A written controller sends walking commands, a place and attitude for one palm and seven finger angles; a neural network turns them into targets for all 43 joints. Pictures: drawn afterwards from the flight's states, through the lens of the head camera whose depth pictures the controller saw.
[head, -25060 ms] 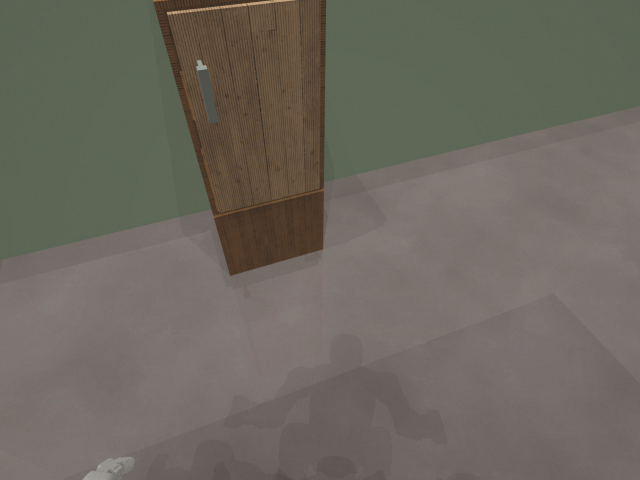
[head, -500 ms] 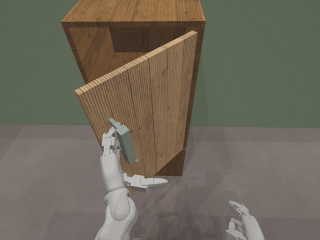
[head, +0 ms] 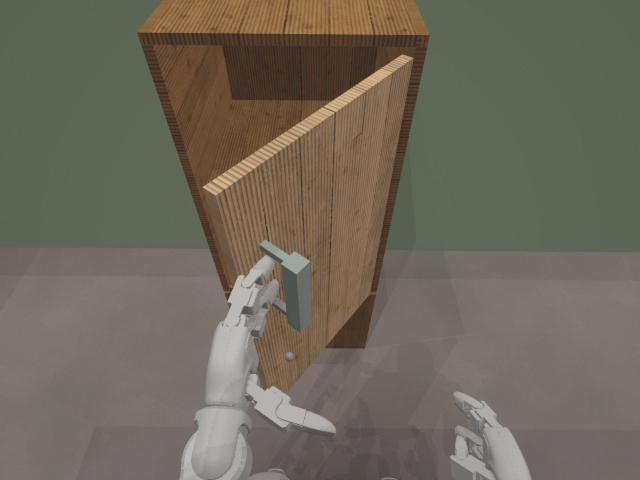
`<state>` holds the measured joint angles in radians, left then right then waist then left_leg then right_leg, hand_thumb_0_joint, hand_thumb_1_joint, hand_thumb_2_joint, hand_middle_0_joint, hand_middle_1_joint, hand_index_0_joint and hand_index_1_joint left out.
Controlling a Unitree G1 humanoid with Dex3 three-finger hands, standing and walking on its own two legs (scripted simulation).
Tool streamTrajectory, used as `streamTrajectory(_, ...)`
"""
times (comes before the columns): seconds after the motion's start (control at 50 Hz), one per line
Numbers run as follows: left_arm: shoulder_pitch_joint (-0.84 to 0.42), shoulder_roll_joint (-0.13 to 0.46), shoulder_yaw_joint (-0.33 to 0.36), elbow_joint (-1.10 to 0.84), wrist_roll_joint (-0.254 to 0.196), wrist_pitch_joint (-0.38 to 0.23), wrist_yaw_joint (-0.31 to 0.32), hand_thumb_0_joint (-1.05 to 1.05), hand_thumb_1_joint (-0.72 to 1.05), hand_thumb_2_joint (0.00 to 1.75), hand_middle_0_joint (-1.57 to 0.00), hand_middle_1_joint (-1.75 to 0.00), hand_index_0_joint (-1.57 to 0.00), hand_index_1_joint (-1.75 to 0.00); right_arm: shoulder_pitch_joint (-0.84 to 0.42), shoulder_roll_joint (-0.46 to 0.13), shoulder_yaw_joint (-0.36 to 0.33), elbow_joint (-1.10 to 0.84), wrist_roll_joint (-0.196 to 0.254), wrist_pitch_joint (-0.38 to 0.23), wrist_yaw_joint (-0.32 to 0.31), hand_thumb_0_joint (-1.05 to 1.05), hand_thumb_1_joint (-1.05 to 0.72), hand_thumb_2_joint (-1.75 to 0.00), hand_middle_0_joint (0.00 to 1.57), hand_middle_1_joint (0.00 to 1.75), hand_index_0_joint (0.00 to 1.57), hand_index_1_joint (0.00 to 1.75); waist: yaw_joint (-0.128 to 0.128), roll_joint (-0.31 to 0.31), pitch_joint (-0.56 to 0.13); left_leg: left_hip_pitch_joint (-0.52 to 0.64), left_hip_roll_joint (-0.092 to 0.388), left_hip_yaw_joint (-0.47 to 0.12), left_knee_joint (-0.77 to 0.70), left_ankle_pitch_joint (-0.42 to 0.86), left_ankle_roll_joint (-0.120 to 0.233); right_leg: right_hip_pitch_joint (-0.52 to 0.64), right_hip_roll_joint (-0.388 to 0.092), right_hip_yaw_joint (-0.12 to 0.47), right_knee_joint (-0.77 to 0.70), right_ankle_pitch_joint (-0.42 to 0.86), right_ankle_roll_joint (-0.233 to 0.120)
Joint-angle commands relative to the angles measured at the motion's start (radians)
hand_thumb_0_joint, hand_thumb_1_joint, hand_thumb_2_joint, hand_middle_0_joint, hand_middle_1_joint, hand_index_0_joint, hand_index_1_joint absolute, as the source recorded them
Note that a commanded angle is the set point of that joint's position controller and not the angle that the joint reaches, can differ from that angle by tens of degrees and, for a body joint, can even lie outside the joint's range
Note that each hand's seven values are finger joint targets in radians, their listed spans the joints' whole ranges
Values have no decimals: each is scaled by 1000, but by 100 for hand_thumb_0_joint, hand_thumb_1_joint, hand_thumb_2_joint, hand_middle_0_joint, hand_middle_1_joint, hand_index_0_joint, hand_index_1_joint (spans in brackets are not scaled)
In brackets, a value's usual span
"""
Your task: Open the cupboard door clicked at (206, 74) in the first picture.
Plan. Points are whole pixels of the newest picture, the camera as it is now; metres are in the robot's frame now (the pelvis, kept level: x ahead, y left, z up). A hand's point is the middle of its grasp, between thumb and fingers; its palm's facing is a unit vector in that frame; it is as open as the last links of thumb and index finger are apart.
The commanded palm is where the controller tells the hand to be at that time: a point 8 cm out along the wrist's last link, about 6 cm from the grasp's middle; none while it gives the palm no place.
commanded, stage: slide the hand sideways off the handle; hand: left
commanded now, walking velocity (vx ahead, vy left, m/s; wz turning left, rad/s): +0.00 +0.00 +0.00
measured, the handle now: (285, 286) +0.34 +0.07 +0.07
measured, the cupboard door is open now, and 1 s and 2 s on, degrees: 52 50 50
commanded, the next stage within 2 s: draw the hand back to the body in 0.72 s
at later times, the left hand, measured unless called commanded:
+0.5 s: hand (237, 386) +0.21 +0.10 +0.07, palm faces +0.06 -1.00 -0.04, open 16.2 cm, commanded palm +0.17 +0.16 +0.07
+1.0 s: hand (196, 394) +0.19 +0.14 +0.09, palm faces +0.02 -1.00 -0.06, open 16.3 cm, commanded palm +0.16 +0.20 +0.10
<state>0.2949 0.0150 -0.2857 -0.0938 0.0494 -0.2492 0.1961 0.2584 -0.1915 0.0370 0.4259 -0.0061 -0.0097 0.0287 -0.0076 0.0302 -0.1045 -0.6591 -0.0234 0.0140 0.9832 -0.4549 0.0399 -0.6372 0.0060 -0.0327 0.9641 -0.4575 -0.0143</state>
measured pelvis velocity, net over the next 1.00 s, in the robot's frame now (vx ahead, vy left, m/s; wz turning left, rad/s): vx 0.01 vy -0.02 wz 0.02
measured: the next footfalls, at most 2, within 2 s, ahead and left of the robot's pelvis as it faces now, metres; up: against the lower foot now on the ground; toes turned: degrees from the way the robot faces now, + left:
none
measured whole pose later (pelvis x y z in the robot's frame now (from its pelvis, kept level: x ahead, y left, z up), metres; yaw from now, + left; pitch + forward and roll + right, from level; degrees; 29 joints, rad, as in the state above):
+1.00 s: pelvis +0.01 -0.02 -0.01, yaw +1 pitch +10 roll -2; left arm 0.61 0.21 0.05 -0.36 -0.23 -0.29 -0.15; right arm 0.27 -0.21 0.02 0.41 0.04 -0.07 -0.06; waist 0.02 0.06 -0.14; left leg -0.73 0.00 -0.04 1.06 -0.51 0.01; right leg -0.68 0.03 -0.09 1.01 -0.51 -0.04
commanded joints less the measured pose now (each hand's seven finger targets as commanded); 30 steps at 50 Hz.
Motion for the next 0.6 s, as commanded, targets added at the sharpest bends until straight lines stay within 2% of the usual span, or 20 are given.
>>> streamTrajectory(0.0,-77,-1,14,-305,-16,-67,-23,0,-50,30,-15,-30,-15,-30,-100,-107,-41,-189,2,-54,-15,0,-90,-90,20,30,20,30,7,-15,-137,111,23,-73,-194,93,-27,41,12,-24,-146,95,-35)
streamTrajectory(0.02,-69,12,31,-304,-28,-64,-28,0,-50,30,-15,-30,-15,-30,-97,-108,-40,-185,5,-54,-20,0,-90,-90,20,30,20,30,0,-37,-132,104,23,-74,-192,76,-24,41,14,-20,-155,82,-33)
streamTrajectory(0.08,-27,16,47,-318,-50,-61,-45,0,-50,30,-15,-30,-15,-30,-97,-110,-37,-190,4,-59,-29,0,-90,-90,20,30,20,30,0,-31,-111,94,21,-77,-188,68,-24,29,17,-23,-152,79,-30)
streamTrajectory(0.1,-17,24,52,-309,-52,-59,-50,0,-50,30,-15,-30,-15,-30,-90,-112,-37,-186,4,-59,-30,0,-90,-90,20,30,20,30,-5,-49,-110,92,21,-81,-185,71,-24,27,19,-24,-151,83,-30)
streamTrajectory(0.14,20,28,63,-326,-65,-59,-60,0,-50,30,-15,-30,-15,-30,-88,-113,-39,-192,5,-65,-32,0,-90,-90,20,30,20,30,1,-45,-120,88,19,-77,-180,86,-25,37,18,-24,-146,96,-29)
streamTrajectory(0.16,32,46,83,-327,-68,-60,-64,0,-50,30,-15,-30,-15,-30,-80,-115,-39,-191,4,-66,-33,0,-90,-90,20,30,20,30,3,-66,-129,83,18,-76,-176,97,-24,47,18,-23,-144,110,-28)
streamTrajectory(0.2,89,68,112,-349,-76,-63,-75,0,-50,30,-15,-30,-15,-30,-75,-114,-42,-195,2,-68,-34,0,-90,-90,20,30,20,30,15,-62,-163,82,13,-66,-161,136,-22,71,18,-16,-137,156,-28)
streamTrajectory(0.22,143,87,135,-335,-79,-61,-82,0,-50,30,-15,-30,-15,-30,-72,-115,-43,-197,4,-67,-34,0,-90,-90,20,30,20,30,23,-72,-155,68,12,-59,-159,143,-22,85,19,-12,-140,166,-27)
streamTrajectory(0.26,129,104,153,-352,-91,-63,-98,0,-50,30,-15,-30,-15,-30,-72,-115,-42,-194,4,-66,-37,0,-90,-90,20,30,20,30,11,-70,-142,54,8,-52,-146,144,-19,81,16,-2,-143,185,-23)
streamTrajectory(0.32,218,137,202,-390,-113,-79,-125,0,-50,30,-15,-30,-15,-30,-67,-115,-47,-200,7,-70,-40,0,-90,-90,20,30,20,30,25,-52,-162,46,5,-43,-132,180,-18,111,15,9,-139,233,-23)
streamTrajectory(0.34,240,135,208,-392,-128,-83,-138,0,-50,30,-15,-30,-15,-30,-65,-115,-47,-200,9,-73,-41,0,-90,-90,20,30,20,30,23,-49,-150,39,3,-39,-126,182,-18,111,14,11,-139,246,-21)
streamTrajectory(0.36,241,157,237,-403,-139,-92,-149,0,-50,30,-15,-30,-15,-30,-61,-116,-50,-194,9,-75,-43,0,-90,-90,20,30,20,30,22,-49,-159,32,2,-38,-116,186,-19,116,13,21,-139,260,-19)
streamTrajectory(0.42,280,157,250,-415,-170,-112,-189,0,-50,30,-15,-30,-15,-30,-62,-117,-54,-193,14,-86,-49,0,-90,-90,20,30,20,30,12,-66,-142,11,-2,-38,-95,186,-17,111,11,33,-142,276,-11)
streamTrajectory(0.46,286,161,257,-433,-190,-134,-218,0,-50,30,-15,-30,-15,-30,-57,-122,-58,-189,15,-98,-54,0,-90,-90,20,30,20,30,1,-66,-151,0,-3,-40,-75,179,-18,98,5,44,-139,293,0)
streamTrajectory(0.52,332,190,290,-433,-220,-163,-273,0,-50,30,-15,-30,-15,-30,-50,-126,-65,-177,19,-109,-61,0,-90,-90,20,30,20,30,-2,-72,-164,-26,-5,-45,-48,190,-20,111,-4,67,-131,332,8)
streamTrajectory(0.56,352,215,319,-435,-237,-176,-308,0,-50,30,-15,-30,-15,-30,-49,-129,-70,-173,21,-115,-66,0,-90,-90,20,30,20,30,-1,-52,-168,-39,-6,-44,-33,182,-21,98,-9,76,-128,328,12)
streamTrajectory(0.58,349,206,311,-438,-244,-181,-324,0,-50,30,-15,-30,-15,-30,-49,-130,-70,-174,22,-117,-68,0,-90,-90,20,30,20,30,-4,-41,-164,-38,-7,-45,-31,182,-21,89,-10,77,-127,326,12)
